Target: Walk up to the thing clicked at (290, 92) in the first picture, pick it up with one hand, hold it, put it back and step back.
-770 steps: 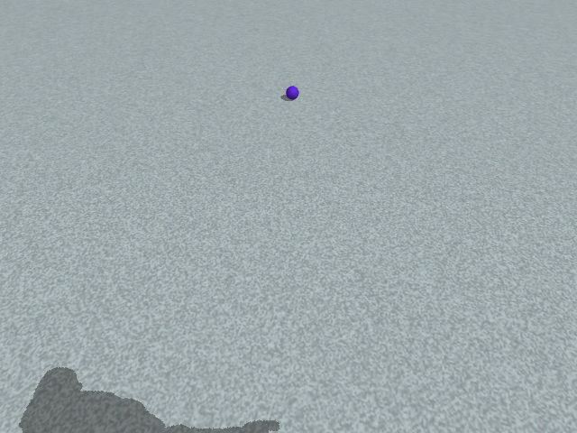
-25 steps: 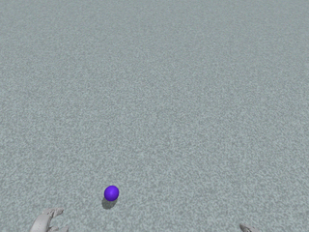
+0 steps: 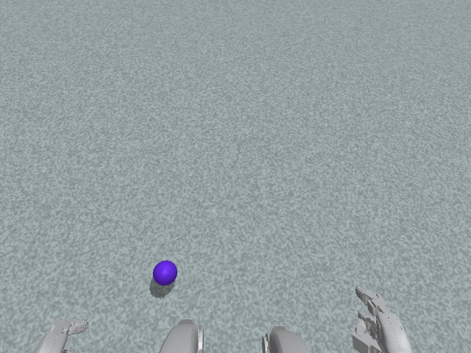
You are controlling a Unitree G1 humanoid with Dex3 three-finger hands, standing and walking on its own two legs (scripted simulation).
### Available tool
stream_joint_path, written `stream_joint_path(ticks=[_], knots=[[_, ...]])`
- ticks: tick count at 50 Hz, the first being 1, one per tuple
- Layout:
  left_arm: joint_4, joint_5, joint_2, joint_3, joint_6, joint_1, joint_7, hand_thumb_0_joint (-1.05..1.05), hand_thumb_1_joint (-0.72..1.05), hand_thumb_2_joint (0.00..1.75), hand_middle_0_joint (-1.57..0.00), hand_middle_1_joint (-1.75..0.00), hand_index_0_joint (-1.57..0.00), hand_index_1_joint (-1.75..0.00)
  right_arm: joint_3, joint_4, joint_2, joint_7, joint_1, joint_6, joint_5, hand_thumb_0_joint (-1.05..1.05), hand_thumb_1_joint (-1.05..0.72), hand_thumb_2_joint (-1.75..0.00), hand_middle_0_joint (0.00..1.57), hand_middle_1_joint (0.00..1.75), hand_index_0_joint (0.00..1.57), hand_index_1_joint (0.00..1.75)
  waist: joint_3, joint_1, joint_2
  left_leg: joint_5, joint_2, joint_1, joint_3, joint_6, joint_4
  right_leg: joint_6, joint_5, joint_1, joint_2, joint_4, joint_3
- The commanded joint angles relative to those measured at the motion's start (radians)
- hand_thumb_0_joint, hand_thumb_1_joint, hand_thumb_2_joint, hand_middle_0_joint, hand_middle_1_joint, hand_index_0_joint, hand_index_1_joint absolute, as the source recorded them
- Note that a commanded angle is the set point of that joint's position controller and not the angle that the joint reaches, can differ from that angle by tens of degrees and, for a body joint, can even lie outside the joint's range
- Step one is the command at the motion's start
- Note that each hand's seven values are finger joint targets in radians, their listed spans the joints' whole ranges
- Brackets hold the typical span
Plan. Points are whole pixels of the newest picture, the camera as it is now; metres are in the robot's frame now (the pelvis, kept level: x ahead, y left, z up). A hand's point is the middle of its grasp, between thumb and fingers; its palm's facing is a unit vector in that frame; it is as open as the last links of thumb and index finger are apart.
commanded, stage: rise first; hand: left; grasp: from above
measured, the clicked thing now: (165, 272) +0.41 +0.24 -0.64
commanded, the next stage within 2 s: none
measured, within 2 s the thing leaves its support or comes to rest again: neither
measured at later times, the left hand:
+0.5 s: hand (109, 321) +0.22 +0.29 -0.32, palm faces -0.43 -0.49 -0.76, open 14.0 cm
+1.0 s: hand (125, 295) +0.30 +0.30 -0.44, palm faces -0.47 -0.17 -0.87, open 14.1 cm
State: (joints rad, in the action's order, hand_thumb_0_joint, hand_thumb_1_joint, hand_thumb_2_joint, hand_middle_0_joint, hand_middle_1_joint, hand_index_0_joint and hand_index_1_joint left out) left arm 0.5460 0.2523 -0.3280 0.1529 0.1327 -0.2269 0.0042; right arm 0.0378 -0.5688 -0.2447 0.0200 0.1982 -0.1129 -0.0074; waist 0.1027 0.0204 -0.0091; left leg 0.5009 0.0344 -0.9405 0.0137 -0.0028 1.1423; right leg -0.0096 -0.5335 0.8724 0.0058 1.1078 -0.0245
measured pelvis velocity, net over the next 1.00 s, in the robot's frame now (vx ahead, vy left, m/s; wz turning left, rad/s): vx -0.09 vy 0.00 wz -0.10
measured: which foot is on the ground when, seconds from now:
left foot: down 0.00-1.00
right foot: down 0.00-1.00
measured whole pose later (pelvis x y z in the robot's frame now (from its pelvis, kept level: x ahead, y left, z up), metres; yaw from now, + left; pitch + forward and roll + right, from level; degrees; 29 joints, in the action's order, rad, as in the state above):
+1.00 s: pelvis -0.09 +0.00 -0.30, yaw -6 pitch +33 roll -6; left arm 1.11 1.06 -0.67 0.17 -0.30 0.59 -0.25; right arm 0.03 -0.75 -0.28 -0.09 0.13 -0.05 0.07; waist 0.11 0.06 0.00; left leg 0.63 0.05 -2.15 0.11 0.00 2.20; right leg 0.00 -0.68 2.06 0.03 2.16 -0.08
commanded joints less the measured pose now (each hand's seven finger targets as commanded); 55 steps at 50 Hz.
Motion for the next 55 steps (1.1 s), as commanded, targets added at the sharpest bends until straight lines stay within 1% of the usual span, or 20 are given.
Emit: stream_joint_path(ticks=[1, 4, 5, 8, 12, 16, 19, 20, 21, 23, 27, 30, 35, 36, 39, 42, 46, 50, 53, 55], knots=[[-0.172, 0.026, -0.185, 0.065, -0.003, -0.048, -0.024, 0.00, -0.54, 0.95, -0.07, -1.09, -0.08, -1.08, 0.056, 0.130, -0.149, 0.010, 0.009, -0.061, 0.000, 0.00, -0.92, -0.91, 0.20, 0.30, 0.20, 0.30, 0.260, 0.003, -0.057, -0.270, -0.014, 0.168, 0.011, -0.011, -0.093, 0.033, 0.238, -0.011, 0.014, -0.070, -0.013], [-0.183, 0.065, -0.198, 0.051, -0.024, 0.051, -0.027, 0.00, -0.52, 0.94, -0.06, -1.09, -0.08, -1.08, 0.057, 0.134, -0.151, 0.005, -0.007, -0.075, 0.002, 0.00, -0.90, -0.90, 0.20, 0.30, 0.20, 0.30, 0.245, 0.028, -0.065, -0.196, -0.013, 0.092, 0.016, -0.011, -0.036, 0.033, 0.185, 0.088, 0.015, -0.010, -0.010], [-0.175, 0.087, -0.218, 0.058, -0.037, 0.072, -0.029, 0.00, -0.52, 0.94, -0.06, -1.10, -0.07, -1.08, 0.054, 0.130, -0.150, 0.003, -0.009, -0.083, 0.001, 0.00, -0.89, -0.90, 0.20, 0.30, 0.20, 0.30, 0.270, 0.023, -0.076, -0.223, -0.016, 0.075, 0.015, -0.013, -0.001, 0.034, 0.205, 0.111, 0.014, 0.023, -0.009], [-0.113, 0.147, -0.226, 0.059, -0.089, 0.141, -0.036, 0.00, -0.52, 0.95, -0.06, -1.10, -0.07, -1.08, 0.057, 0.123, -0.162, -0.007, -0.032, -0.100, 0.003, 0.00, -0.88, -0.89, 0.20, 0.30, 0.20, 0.30, 0.260, 0.027, -0.056, -0.103, -0.022, -0.045, 0.020, -0.013, 0.078, 0.035, 0.106, 0.234, 0.015, 0.105, -0.007], [-0.067, 0.238, -0.252, 0.043, -0.175, 0.207, -0.045, 0.00, -0.51, 0.96, -0.05, -1.10, -0.06, -1.09, 0.069, 0.094, -0.187, -0.025, -0.046, -0.119, 0.004, 0.00, -0.86, -0.89, 0.20, 0.30, 0.20, 0.30, 0.389, 0.010, -0.093, -0.151, -0.011, -0.089, 0.060, -0.002, 0.183, 0.041, 0.117, 0.400, 0.014, 0.271, -0.016], [0.015, 0.331, -0.321, 0.071, -0.251, 0.298, -0.087, 0.00, -0.53, 0.98, -0.05, -1.10, -0.06, -1.10, 0.070, 0.053, -0.201, -0.043, -0.047, -0.114, 0.002, 0.00, -0.87, -0.89, 0.20, 0.30, 0.20, 0.30, 0.483, -0.009, -0.095, -0.217, -0.020, -0.199, 0.051, -0.009, 0.332, 0.041, 0.163, 0.509, 0.017, 0.396, -0.014], [0.042, 0.397, -0.388, 0.101, -0.284, 0.380, -0.124, 0.00, -0.54, 1.00, -0.05, -1.08, -0.05, -1.08, 0.081, 0.034, -0.211, -0.053, -0.050, -0.104, 0.005, 0.00, -0.87, -0.89, 0.20, 0.30, 0.20, 0.30, 0.550, -0.030, -0.084, -0.172, -0.023, -0.284, 0.039, -0.013, 0.413, 0.041, 0.133, 0.571, 0.021, 0.455, -0.012], [0.044, 0.415, -0.401, 0.097, -0.288, 0.402, -0.135, 0.00, -0.55, 0.99, -0.07, -1.10, -0.07, -1.09, 0.081, 0.021, -0.211, -0.054, -0.043, -0.099, 0.007, 0.00, -0.90, -0.90, 0.20, 0.30, 0.20, 0.30, 0.578, -0.032, -0.105, -0.196, -0.023, -0.291, 0.029, -0.013, 0.446, 0.040, 0.155, 0.570, 0.020, 0.474, -0.010], [0.055, 0.432, -0.370, 0.066, -0.292, 0.432, -0.139, 0.00, -0.57, 1.01, -0.07, -1.08, -0.06, -1.08, 0.087, 0.024, -0.214, -0.058, -0.045, -0.095, 0.009, 0.00, -0.90, -0.90, 0.20, 0.30, 0.20, 0.30, 0.601, -0.012, -0.087, -0.168, -0.024, -0.317, 0.032, -0.014, 0.466, 0.041, 0.134, 0.597, 0.024, 0.487, -0.014], [0.076, 0.462, -0.410, 0.071, -0.304, 0.525, -0.152, 0.00, -0.57, 1.01, -0.06, -1.09, -0.06, -1.09, 0.091, -0.004, -0.214, -0.061, -0.034, -0.088, 0.011, 0.00, -0.89, -0.90, 0.20, 0.30, 0.20, 0.30, 0.621, -0.011, -0.073, -0.141, -0.022, -0.373, 0.025, -0.018, 0.519, 0.038, 0.119, 0.624, 0.026, 0.513, -0.016], [0.147, 0.534, -0.505, 0.112, -0.326, 0.640, -0.182, 0.00, -0.55, 1.02, -0.05, -1.07, -0.05, -1.08, 0.094, -0.031, -0.217, -0.068, -0.019, -0.067, 0.022, 0.00, -0.87, -0.90, 0.20, 0.30, 0.20, 0.30, 0.687, -0.033, -0.059, -0.086, -0.024, -0.469, 0.013, -0.024, 0.604, 0.038, 0.071, 0.664, 0.032, 0.568, -0.020], [0.183, 0.571, -0.503, 0.081, -0.344, 0.754, -0.191, 0.00, -0.53, 1.02, -0.04, -1.07, -0.04, -1.07, 0.095, -0.052, -0.218, -0.068, -0.008, -0.054, 0.029, 0.00, -0.86, -0.89, 0.20, 0.30, 0.20, 0.30, 0.679, -0.013, -0.070, -0.007, -0.020, -0.519, 0.017, -0.023, 0.639, 0.041, 0.007, 0.731, 0.035, 0.602, -0.034], [0.258, 0.638, -0.584, 0.104, -0.373, 0.843, -0.212, 0.00, -0.54, 1.03, -0.04, -1.07, -0.05, -1.07, 0.088, -0.071, -0.222, -0.071, 0.008, -0.029, 0.038, 0.00, -0.87, -0.90, 0.20, 0.30, 0.20, 0.30, 0.661, -0.017, -0.087, 0.085, -0.021, -0.609, 0.024, -0.026, 0.683, 0.043, -0.079, 0.799, 0.040, 0.655, -0.051], [0.285, 0.649, -0.602, 0.114, -0.379, 0.849, -0.217, 0.00, -0.54, 1.03, -0.04, -1.07, -0.05, -1.06, 0.085, -0.074, -0.222, -0.072, 0.011, -0.022, 0.039, 0.00, -0.87, -0.90, 0.20, 0.30, 0.20, 0.30, 0.663, -0.016, -0.061, 0.082, -0.023, -0.636, 0.022, -0.029, 0.703, 0.043, -0.081, 0.796, 0.042, 0.663, -0.054], [0.333, 0.684, -0.582, 0.081, -0.404, 0.905, -0.224, 0.00, -0.54, 1.03, -0.05, -1.06, -0.05, -1.06, 0.078, -0.090, -0.217, -0.078, 0.020, -0.005, 0.049, 0.00, -0.87, -0.90, 0.20, 0.30, 0.20, 0.30, 0.618, 0.007, -0.073, 0.091, -0.023, -0.680, 0.022, -0.031, 0.740, 0.043, -0.089, 0.856, 0.044, 0.693, -0.061], [0.369, 0.731, -0.623, 0.095, -0.426, 0.932, -0.245, 0.00, -0.55, 1.03, -0.05, -1.03, -0.05, -1.03, 0.075, -0.109, -0.230, -0.085, 0.035, 0.012, 0.057, 0.00, -0.88, -0.90, 0.20, 0.30, 0.20, 0.30, 0.638, -0.003, -0.114, 0.070, -0.019, -0.664, 0.037, -0.024, 0.761, 0.049, -0.062, 0.895, 0.045, 0.747, -0.077], [0.413, 0.787, -0.642, 0.088, -0.447, 1.010, -0.287, 0.00, -0.57, 1.04, -0.05, -1.01, -0.05, -1.01, 0.065, -0.122, -0.231, -0.096, 0.047, 0.038, 0.074, 0.00, -0.90, -0.90, 0.20, 0.30, 0.20, 0.30, 0.611, 0.022, -0.115, 0.075, -0.020, -0.716, 0.034, -0.027, 0.806, 0.049, -0.064, 0.936, 0.049, 0.777, -0.086], [0.471, 0.837, -0.636, 0.063, -0.452, 1.056, -0.320, 0.00, -0.56, 1.04, -0.06, -0.99, -0.05, -1.00, 0.060, -0.139, -0.238, -0.104, 0.039, 0.051, 0.091, 0.00, -0.90, -0.90, 0.20, 0.30, 0.20, 0.30, 0.591, 0.031, -0.150, 0.092, -0.014, -0.717, 0.041, -0.022, 0.832, 0.051, -0.076, 1.003, 0.048, 0.817, -0.095], [0.481, 0.871, -0.662, 0.072, -0.453, 1.092, -0.348, 0.00, -0.57, 1.04, -0.06, -0.99, -0.05, -0.99, 0.058, -0.149, -0.245, -0.107, 0.038, 0.059, 0.100, 0.00, -0.90, -0.90, 0.20, 0.30, 0.20, 0.30, 0.610, 0.027, -0.190, 0.095, -0.013, -0.700, 0.049, -0.018, 0.841, 0.052, -0.076, 1.036, 0.047, 0.850, -0.106], [0.507, 0.894, -0.661, 0.060, -0.452, 1.119, -0.363, 0.00, -0.57, 1.05, -0.06, -0.98, -0.05, -0.99, 0.050, -0.157, -0.242, -0.109, 0.038, 0.062, 0.107, 0.00, -0.90, -0.90, 0.20, 0.30, 0.20, 0.30, 0.603, 0.044, -0.185, 0.099, -0.015, -0.732, 0.046, -0.020, 0.860, 0.050, -0.075, 1.039, 0.049, 0.856, -0.108]])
